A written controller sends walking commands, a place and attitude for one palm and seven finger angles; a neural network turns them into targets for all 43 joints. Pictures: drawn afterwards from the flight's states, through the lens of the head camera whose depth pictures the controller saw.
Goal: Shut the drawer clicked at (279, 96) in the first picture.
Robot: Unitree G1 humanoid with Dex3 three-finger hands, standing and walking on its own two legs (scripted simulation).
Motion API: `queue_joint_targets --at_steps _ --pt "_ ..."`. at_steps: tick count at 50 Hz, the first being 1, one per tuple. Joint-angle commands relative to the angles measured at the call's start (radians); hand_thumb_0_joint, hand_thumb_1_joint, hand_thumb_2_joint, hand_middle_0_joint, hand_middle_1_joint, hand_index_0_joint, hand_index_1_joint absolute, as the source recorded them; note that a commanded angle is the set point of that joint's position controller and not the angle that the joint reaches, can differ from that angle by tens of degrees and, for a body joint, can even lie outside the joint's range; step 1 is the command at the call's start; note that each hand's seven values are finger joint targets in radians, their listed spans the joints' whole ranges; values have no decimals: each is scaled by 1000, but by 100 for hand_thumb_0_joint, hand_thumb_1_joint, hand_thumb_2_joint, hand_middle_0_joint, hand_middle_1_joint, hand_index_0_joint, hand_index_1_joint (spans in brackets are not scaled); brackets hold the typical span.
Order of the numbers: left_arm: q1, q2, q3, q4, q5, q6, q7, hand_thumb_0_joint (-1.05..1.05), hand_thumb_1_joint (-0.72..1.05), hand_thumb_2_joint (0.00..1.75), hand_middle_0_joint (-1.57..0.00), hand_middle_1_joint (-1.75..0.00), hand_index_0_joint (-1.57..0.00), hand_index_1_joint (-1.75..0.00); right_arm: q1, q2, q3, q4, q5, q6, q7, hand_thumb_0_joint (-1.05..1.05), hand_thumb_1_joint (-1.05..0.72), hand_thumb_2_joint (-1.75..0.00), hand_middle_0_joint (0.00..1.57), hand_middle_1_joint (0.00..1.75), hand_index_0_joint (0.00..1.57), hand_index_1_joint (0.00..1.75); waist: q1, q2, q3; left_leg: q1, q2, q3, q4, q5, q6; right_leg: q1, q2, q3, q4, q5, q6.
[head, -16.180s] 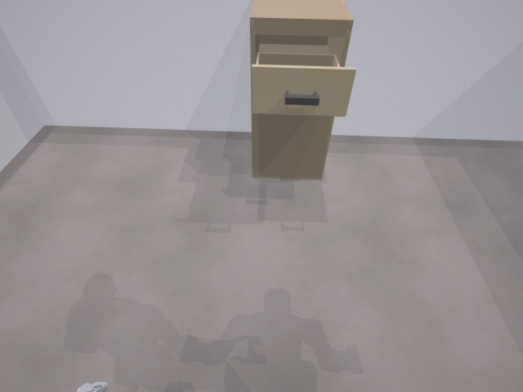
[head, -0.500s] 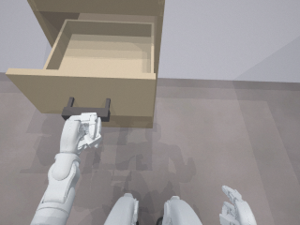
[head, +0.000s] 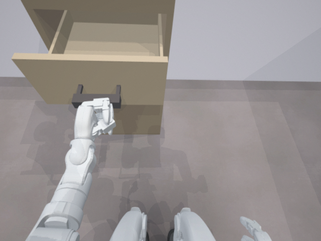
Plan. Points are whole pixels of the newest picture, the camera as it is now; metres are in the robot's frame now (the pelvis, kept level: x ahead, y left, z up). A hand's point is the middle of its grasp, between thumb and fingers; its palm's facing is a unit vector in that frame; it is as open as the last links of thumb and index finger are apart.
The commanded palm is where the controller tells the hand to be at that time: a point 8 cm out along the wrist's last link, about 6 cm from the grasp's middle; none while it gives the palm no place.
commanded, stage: push the drawer shut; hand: left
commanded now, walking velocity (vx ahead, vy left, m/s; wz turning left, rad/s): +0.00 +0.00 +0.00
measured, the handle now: (98, 94) +0.48 +0.17 +0.03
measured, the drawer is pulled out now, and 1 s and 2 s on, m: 0.19 0.06 0.00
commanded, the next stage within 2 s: pull the fist back off the drawer in 1.92 s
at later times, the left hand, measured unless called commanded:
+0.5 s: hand (117, 97) +0.47 +0.12 +0.03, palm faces +0.04 -1.00 -0.06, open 2.9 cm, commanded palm +0.46 +0.17 +0.04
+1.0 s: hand (118, 79) +0.53 +0.13 +0.03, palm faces +0.03 -1.00 -0.05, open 3.0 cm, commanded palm +0.52 +0.17 +0.04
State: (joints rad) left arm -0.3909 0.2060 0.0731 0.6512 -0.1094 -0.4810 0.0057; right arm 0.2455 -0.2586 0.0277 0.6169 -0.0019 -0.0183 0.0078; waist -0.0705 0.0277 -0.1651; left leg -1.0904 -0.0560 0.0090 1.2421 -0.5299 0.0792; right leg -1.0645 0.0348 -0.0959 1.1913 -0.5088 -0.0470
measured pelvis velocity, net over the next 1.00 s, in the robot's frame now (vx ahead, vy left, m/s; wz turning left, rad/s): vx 0.00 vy -0.02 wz -0.03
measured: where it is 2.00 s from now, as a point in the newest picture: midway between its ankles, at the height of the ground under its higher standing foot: outside the picture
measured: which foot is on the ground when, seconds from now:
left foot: down 0.00-1.00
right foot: down 0.00-1.00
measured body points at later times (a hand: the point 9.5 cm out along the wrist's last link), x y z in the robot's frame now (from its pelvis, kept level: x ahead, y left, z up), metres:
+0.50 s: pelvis +0.00 -0.01 +0.00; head +0.13 +0.00 +0.43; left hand +0.46 +0.18 +0.04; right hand +0.06 -0.27 -0.12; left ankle +0.03 +0.07 -0.63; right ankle +0.03 -0.10 -0.63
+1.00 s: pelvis +0.00 -0.02 -0.01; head +0.16 +0.00 +0.41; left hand +0.52 +0.18 +0.04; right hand +0.01 -0.28 -0.12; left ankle +0.03 +0.07 -0.63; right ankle +0.03 -0.10 -0.63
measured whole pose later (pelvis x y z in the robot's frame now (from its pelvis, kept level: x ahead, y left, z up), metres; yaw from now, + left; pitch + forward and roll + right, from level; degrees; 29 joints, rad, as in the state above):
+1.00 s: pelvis +0.00 -0.02 -0.01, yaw -2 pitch +28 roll -3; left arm -0.91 0.43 0.34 1.19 -0.04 -0.51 -0.08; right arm 0.34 -0.26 0.05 0.63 -0.03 0.06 0.03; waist -0.19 0.04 -0.15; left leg -1.22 -0.01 0.00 1.27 -0.54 0.05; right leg -1.19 0.08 -0.11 1.20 -0.50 -0.08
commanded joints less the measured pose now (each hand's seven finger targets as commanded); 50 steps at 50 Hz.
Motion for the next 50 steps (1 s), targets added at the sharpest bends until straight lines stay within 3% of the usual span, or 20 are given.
queue_joint_targets --at_steps 1,3,5,8,11,12,16,20,23,25,27,30,31,34,38,40,45,46,50 --pt "-484 107 52 -190 -7 -65 25 0 90 90 -140 -160 -140 -160 61 -164 -63 -96 -3 -25 -8 0 -90 -90 20 30 20 30 -63 61 -414 389 66 -157 -200 234 -83 74 -6 59 -139 142 12" --pt "-502 135 83 -145 -2 -68 30 0 90 90 -140 -160 -140 -160 69 -165 -63 -85 -3 -15 -8 0 -90 -90 20 30 20 30 -60 47 -404 383 68 -158 -202 243 -90 77 -6 58 -141 146 12" --pt "-555 106 54 -136 1 -74 30 0 90 90 -140 -160 -140 -160 71 -160 -63 -82 -4 -10 -6 0 -90 -90 20 30 20 30 -76 63 -406 392 69 -156 -197 244 -87 67 -5 61 -147 148 14" --pt "-621 135 76 -74 10 -81 32 0 90 90 -140 -160 -140 -160 85 -165 -62 -69 -6 -2 -6 0 -90 -90 20 30 20 30 -91 46 -393 372 68 -156 -194 218 -82 55 -2 63 -147 135 15" --pt "-660 171 108 -47 14 -96 33 0 90 90 -140 -160 -140 -160 98 -166 -59 -69 -11 2 -8 0 -90 -90 20 30 20 30 -83 61 -421 353 61 -142 -187 229 -75 82 -1 69 -143 147 13" --pt "-667 151 92 -18 22 -97 29 0 90 90 -140 -160 -140 -160 104 -161 -59 -65 -11 5 -5 0 -90 -90 20 30 20 30 -90 64 -429 363 62 -144 -185 238 -76 77 0 69 -144 152 14" --pt "-727 183 118 15 19 -111 21 0 90 90 -140 -160 -140 -160 122 -162 -57 -60 -15 11 -3 0 -90 -90 20 30 20 30 -94 74 -449 341 56 -126 -173 255 -67 108 3 78 -146 174 13" --pt "-773 247 171 109 23 -114 9 0 90 90 -140 -160 -140 -160 136 -162 -54 -48 -16 23 -5 0 -90 -90 20 30 20 30 -108 19 -419 249 51 -99 -155 210 -50 150 2 100 -167 164 20" --pt "-835 268 180 146 29 -123 -5 0 90 90 -140 -160 -140 -160 144 -162 -49 -45 -17 27 -6 0 -90 -90 20 30 20 30 -115 63 -424 231 48 -89 -145 202 -47 146 1 111 -167 162 19" --pt "-852 290 197 183 32 -124 -7 0 90 90 -140 -160 -140 -160 159 -165 -48 -40 -20 32 -6 0 -90 -90 20 30 20 30 -120 51 -429 220 49 -90 -140 204 -44 151 2 113 -167 163 19" --pt "-884 283 188 187 29 -131 -17 0 90 90 -140 -160 -140 -160 168 -165 -49 -37 -22 32 -4 0 -90 -90 20 30 20 30 -128 77 -450 241 51 -93 -137 225 -44 141 4 111 -161 180 19" --pt "-906 342 227 224 30 -122 -26 0 90 90 -140 -160 -140 -160 183 -169 -46 -34 -21 39 -2 0 -90 -90 20 30 20 30 -133 53 -468 182 48 -77 -115 219 -36 186 4 135 -170 192 22" --pt "-935 335 216 229 29 -123 -32 0 90 90 -140 -160 -140 -160 191 -167 -44 -33 -24 39 -2 0 -90 -90 20 30 20 30 -144 61 -460 180 48 -82 -117 229 -35 185 5 132 -164 203 22" --pt "-943 387 256 243 32 -116 -43 0 90 90 -140 -160 -140 -160 204 -172 -44 -33 -24 45 -1 0 -90 -90 20 30 20 30 -136 80 -489 167 50 -73 -105 245 -34 206 6 143 -165 220 21" --pt "-985 396 260 239 28 -108 -59 0 90 90 -140 -160 -140 -160 225 -172 -45 -31 -27 50 5 0 -90 -90 20 30 20 30 -145 114 -528 186 52 -72 -90 290 -32 214 8 146 -158 270 22" --pt "-980 436 290 261 27 -97 -64 0 90 90 -140 -160 -140 -160 235 -175 -42 -31 -26 55 4 0 -90 -90 20 30 20 30 -150 74 -519 143 54 -66 -81 288 -28 245 8 159 -164 281 25" --pt "-997 443 293 302 33 -85 -73 0 90 90 -140 -160 -140 -160 251 -178 -39 -32 -26 63 10 0 -90 -90 20 30 20 30 -156 100 -486 143 57 -72 -87 272 -30 208 15 148 -166 251 22" --pt "-1022 439 284 303 34 -84 -73 0 90 90 -140 -160 -140 -160 254 -179 -39 -31 -27 63 9 0 -90 -90 20 30 20 30 -171 96 -477 149 58 -74 -83 280 -26 192 17 144 -163 260 23" --pt "-1058 502 327 318 43 -80 -67 0 90 90 -140 -160 -140 -160 267 -186 -36 -28 -31 65 10 0 -90 -90 20 30 20 30 -173 103 -488 123 60 -75 -72 278 -26 193 17 148 -160 250 24"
